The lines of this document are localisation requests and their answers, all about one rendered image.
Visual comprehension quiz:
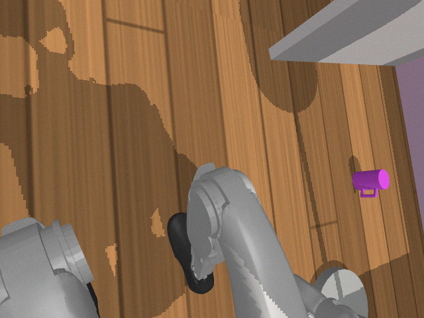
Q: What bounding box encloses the right robot foot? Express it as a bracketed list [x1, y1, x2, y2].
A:
[167, 213, 214, 294]

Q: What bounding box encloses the right robot hand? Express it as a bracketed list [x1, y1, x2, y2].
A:
[294, 274, 326, 318]

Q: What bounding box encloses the left robot foot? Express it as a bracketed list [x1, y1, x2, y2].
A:
[87, 283, 100, 318]

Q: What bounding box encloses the right robot arm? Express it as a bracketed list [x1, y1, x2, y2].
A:
[315, 297, 360, 318]

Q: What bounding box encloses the floor lamp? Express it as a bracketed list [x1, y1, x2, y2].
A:
[313, 267, 368, 318]

